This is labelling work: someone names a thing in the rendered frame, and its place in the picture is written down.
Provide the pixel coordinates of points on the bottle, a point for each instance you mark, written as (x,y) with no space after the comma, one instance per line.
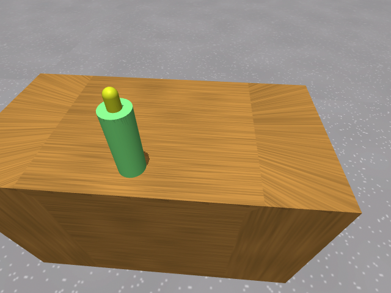
(118,122)

